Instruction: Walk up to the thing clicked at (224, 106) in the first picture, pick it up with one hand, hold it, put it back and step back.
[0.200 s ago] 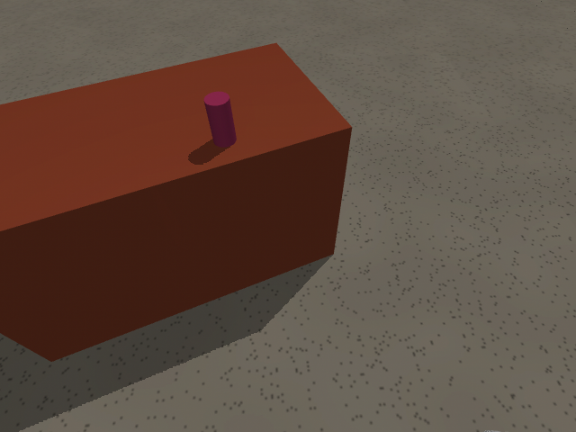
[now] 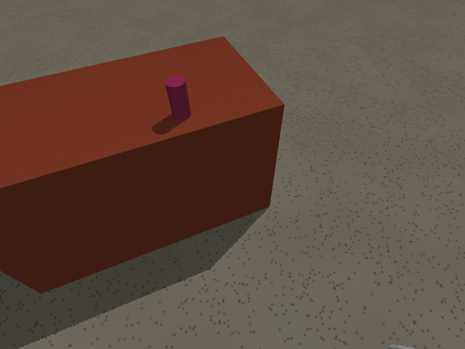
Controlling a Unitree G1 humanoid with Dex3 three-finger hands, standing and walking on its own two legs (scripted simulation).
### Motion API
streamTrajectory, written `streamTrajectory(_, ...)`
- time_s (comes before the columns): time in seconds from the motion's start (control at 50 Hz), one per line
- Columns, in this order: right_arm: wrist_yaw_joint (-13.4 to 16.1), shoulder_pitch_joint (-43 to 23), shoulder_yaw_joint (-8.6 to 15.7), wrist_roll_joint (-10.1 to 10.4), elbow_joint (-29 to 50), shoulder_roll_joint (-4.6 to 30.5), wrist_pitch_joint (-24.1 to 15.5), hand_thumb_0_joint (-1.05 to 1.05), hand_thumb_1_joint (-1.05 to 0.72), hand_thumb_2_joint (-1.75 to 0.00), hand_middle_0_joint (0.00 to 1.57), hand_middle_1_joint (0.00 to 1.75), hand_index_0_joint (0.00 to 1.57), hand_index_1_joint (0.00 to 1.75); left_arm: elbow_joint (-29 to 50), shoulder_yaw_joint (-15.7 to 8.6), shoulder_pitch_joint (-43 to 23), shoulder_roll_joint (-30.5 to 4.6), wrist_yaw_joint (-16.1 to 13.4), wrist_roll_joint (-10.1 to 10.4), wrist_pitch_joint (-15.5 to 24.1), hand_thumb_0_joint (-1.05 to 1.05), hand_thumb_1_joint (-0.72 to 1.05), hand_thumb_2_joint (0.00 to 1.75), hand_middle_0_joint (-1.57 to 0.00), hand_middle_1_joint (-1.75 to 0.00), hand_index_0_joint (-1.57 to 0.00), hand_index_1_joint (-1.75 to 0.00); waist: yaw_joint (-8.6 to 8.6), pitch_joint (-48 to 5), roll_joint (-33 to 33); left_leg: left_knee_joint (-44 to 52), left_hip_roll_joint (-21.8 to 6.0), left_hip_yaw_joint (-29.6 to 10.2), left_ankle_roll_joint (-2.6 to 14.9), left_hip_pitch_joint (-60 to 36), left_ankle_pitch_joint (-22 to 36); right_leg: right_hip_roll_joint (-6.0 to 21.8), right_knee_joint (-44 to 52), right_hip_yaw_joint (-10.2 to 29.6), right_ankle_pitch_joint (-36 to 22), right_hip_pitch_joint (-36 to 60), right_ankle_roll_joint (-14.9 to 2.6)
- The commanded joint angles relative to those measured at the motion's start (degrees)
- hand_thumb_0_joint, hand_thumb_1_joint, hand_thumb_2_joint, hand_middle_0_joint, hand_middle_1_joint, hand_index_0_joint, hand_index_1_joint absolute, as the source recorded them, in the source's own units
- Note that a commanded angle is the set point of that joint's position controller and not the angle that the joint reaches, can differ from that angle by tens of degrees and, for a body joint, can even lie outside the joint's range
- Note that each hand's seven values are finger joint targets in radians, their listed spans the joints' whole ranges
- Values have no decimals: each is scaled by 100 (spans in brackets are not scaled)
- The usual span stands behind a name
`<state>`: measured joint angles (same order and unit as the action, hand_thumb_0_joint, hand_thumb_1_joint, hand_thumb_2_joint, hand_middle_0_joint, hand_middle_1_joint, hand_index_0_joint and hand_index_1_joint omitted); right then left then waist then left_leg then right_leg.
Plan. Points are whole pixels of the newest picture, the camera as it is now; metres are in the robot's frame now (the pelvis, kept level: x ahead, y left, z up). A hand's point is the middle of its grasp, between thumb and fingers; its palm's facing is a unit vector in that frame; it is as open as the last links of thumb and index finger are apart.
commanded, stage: stand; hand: right
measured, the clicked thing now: (178, 98) +0.82 +0.19 -0.07
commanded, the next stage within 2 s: walk up in 0.92 s
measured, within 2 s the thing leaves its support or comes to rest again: neither
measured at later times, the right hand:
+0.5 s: hand out of the picture +0.08 -0.25 -0.16, palm faces -0.04 +0.94 -0.34, open 7.3 cm
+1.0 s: hand out of the picture +0.08 -0.25 -0.16, palm faces -0.09 +0.94 -0.34, open 7.3 cm
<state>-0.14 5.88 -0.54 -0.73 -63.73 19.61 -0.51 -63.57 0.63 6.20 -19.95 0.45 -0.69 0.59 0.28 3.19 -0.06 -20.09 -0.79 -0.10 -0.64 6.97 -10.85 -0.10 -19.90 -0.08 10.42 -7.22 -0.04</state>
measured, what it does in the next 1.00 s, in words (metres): stands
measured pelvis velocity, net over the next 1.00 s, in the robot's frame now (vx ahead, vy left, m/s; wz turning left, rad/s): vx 0.01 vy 0.00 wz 0.05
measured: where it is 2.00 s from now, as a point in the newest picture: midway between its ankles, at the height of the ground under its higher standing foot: (196, 324)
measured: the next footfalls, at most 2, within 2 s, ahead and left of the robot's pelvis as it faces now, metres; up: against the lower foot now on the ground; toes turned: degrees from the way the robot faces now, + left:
left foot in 1.24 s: +0.15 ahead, +0.25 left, +0.00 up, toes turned +15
right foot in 1.62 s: +0.33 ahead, +0.04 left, +0.00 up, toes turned +12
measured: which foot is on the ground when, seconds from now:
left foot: down 0.00-0.96, up 0.98-1.00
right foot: down 0.00-1.00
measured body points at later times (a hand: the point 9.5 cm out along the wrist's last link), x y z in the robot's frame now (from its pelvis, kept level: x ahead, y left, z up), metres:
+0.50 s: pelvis +0.00 +0.00 +0.00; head +0.01 +0.00 +0.45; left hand +0.08 +0.30 -0.13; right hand +0.08 -0.30 -0.13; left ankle +0.00 +0.13 -0.75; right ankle +0.01 -0.12 -0.75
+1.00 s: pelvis +0.01 +0.00 +0.00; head +0.01 +0.00 +0.45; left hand +0.08 +0.31 -0.13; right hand +0.09 -0.30 -0.13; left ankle +0.00 +0.12 -0.73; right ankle +0.01 -0.12 -0.75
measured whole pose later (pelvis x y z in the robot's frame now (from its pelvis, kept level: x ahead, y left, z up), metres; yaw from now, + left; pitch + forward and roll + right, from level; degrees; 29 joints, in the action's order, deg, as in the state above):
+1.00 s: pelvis +0.01 +0.00 +0.00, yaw +3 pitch -2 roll -1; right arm -2.5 10.0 1.8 -2.6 -60.4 21.3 1.6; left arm -60.0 -2.2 8.7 -20.2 1.0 -1.8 2.3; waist 0.2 2.1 -1.1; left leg -35.2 -0.5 -1.7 1.6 13.6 -21.2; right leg 0.2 -21.7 -2.7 12.9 -7.1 -1.0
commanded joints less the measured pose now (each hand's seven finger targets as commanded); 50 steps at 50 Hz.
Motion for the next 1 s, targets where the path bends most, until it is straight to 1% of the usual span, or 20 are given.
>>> streamTrajectory(0.0, 59, -226, 260, 33, 323, 1220, -130, 0, -90, -90, 20, 30, 20, 30, 311, -257, -194, -1160, -89, 16, 146, 0, 90, 90, -20, -30, -20, -30, -20, -527, -46, 297, -640, -510, 215, -98, 808, 728, 327, 539, -875, 165, -152)
streamTrajectory(0.04, 65, -223, 261, 39, 330, 1213, -136, 0, -90, -90, 20, 30, 20, 30, 313, -274, -199, -1196, -94, 20, 146, 0, 90, 90, -20, -30, -20, -30, -34, -547, -16, 303, -639, -508, 205, -138, 874, 732, 313, 536, -934, 197, -149)
streamTrajectory(0.12, 65, -208, 247, 27, 308, 1223, -134, 0, -90, -90, 20, 30, 20, 30, 311, -275, -218, -1187, -93, 28, 134, 0, 90, 90, -20, -30, -20, -30, -19, -419, -52, 385, -642, -541, 187, -68, 712, 709, 349, 521, -658, 102, -146)
streamTrajectory(0.22, 66, -223, 249, 31, 327, 1215, -137, 0, -90, -90, 20, 30, 20, 30, 310, -281, -203, -1196, -94, 13, 133, 0, 90, 90, -20, -30, -20, -30, -17, -505, -21, 378, -651, -534, 209, -129, 798, 726, 346, 524, -771, 149, -139)
streamTrajectory(0.38, 70, -149, 246, 18, 308, 1227, -135, 0, -90, -90, 20, 30, 20, 30, 303, -286, -203, -1203, -88, 14, 129, 0, 90, 90, -20, -30, -20, -30, -38, -451, -53, 402, -638, -501, 202, -104, 645, 745, 386, 563, -703, 136, -157)
streamTrajectory(0.44, 73, -211, 255, 18, 315, 1263, -142, 0, -90, -90, 20, 30, 20, 30, 319, -284, -183, -1205, -88, 10, 128, 0, 90, 90, -20, -30, -20, -30, -4, -496, -81, 386, -658, -515, 201, -167, 756, 739, 356, 548, -765, 130, -158)
streamTrajectory(0.48, 71, -151, 249, 29, 304, 1232, -136, 0, -90, -90, 20, 30, 20, 30, 309, -281, -181, -1217, -95, 13, 137, 0, 90, 90, -20, -30, -20, -30, -29, -507, 24, 369, -659, -510, 204, -174, 821, 746, 371, 544, -826, 160, -147)
streamTrajectory(0.56, 69, -140, 240, 29, 285, 1212, -124, 0, -90, -90, 20, 30, 20, 30, 293, -277, -174, -1219, -97, 26, 129, 0, 90, 90, -20, -30, -20, -30, -28, -368, 42, 442, -633, -539, 186, -105, 666, 712, 408, 525, -635, 53, -139)
streamTrajectory(0.6, 66, -156, 246, 19, 302, 1231, -134, 0, -90, -90, 20, 30, 20, 30, 303, -283, -191, -1230, -95, 21, 137, 0, 90, 90, -20, -30, -20, -30, -34, -478, -9, 403, -654, -522, 195, -165, 742, 745, 394, 549, -725, 132, -150)
streamTrajectory(0.62, 69, -153, 234, 19, 289, 1233, -123, 0, -90, -90, 20, 30, 20, 30, 300, -276, -191, -1191, -93, 23, 129, 0, 90, 90, -20, -30, -20, -30, -21, -395, -82, 438, -632, -517, 190, -61, 669, 729, 429, 538, -679, 120, -134)
streamTrajectory(0.66, 64, -175, 253, 28, 303, 1244, -126, 0, -90, -90, 20, 30, 20, 30, 301, -277, -174, -1229, -103, 20, 144, 0, 90, 90, -20, -30, -20, -30, -36, -546, 5, 361, -653, -521, 194, -222, 884, 758, 391, 524, -879, 182, -141)
streamTrajectory(0.7, 69, -153, 250, 22, 293, 1219, -108, 0, -90, -90, 20, 30, 20, 30, 295, -279, -192, -1233, -111, 9, 144, 0, 90, 90, -20, -30, -20, -30, -35, -427, 73, 388, -643, -524, 197, -168, 726, 740, 443, 523, -708, 104, -138)
streamTrajectory(0.74, 69, -161, 257, 21, 299, 1258, -116, 0, -90, -90, 20, 30, 20, 30, 319, -273, -152, -1220, -98, 12, 143, 0, 90, 90, -20, -30, -20, -30, -25, -510, -38, 353, -643, -501, 208, -190, 770, 767, 430, 551, -850, 165, -153)
streamTrajectory(0.86, 70, -110, 244, 24, 283, 1230, -138, 0, -90, -90, 20, 30, 20, 30, 305, -286, -173, -1239, -98, 28, 129, 0, 90, 90, -20, -30, -20, -30, -23, -418, -13, 456, -648, -534, 177, -112, 769, 746, 387, 531, -727, 164, -157)
streamTrajectory(0.88, 72, -158, 249, 18, 298, 1254, -133, 0, -90, -90, 20, 30, 20, 30, 318, -284, -176, -1215, -95, 10, 127, 0, 90, 90, -20, -30, -20, -30, -6, -478, -54, 418, -665, -518, 211, -144, 771, 756, 390, 531, -788, 193, -157)
streamTrajectory(0.9, -119, 37, 609, -115, 704, 1713, -20, 0, -90, -90, 20, 30, 20, 30, 476, -739, 475, -1954, -82, -3, 254, 0, 90, 90, -20, -30, -20, -30, 283, -708, -243, -388, -260, -682, 510, 935, -1093, 617, -53, 442, 1512, 1128, -355)
streamTrajectory(0.92, -223, -230, 596, -159, 922, 1563, 41, 0, -90, -90, 20, 30, 20, 30, 351, -864, 1077, -2126, -113, -79, 275, 0, 90, 90, -20, -30, -20, -30, 547, -421, 143, -1001, -75, -419, 459, 2281, -2005, 1156, 364, 1133, 2566, 1730, -664)
streamTrajectory(0.94, -294, -553, 594, -231, 1176, 1397, 92, 0, -90, -90, 20, 30, 20, 30, 413, -1004, 1257, -2368, -140, -165, 307, 0, 90, 90, -20, -30, -20, -30, 738, -151, 903, -2516, 18, -181, 381, 3029, -1891, 2241, 1136, 2270, 3092, 1504, -1171)
streamTrajectory(0.96, -338, -491, 615, -310, 1337, 1382, 144, 0, -90, -90, 20, 30, 20, 30, 734, -1029, 839, -2323, -158, -174, 349, 0, 90, 90, -20, -30, -20, -30, 596, 203, 654, -3206, -406, -489, 261, 3354, -1655, 2841, 1348, 2578, 3159, 881, -1483)
streamTrajectory(0.98, -403, -237, 695, -282, 1337, 1496, 159, 0, -90, -90, 20, 30, 20, 30, 976, -983, 467, -2097, -167, -153, 380, 0, 90, 90, -20, -30, -20, -30, 372, 357, 340, -3549, -580, -661, 199, 3300, -1461, 2736, 1371, 2311, 2931, 553, -1504)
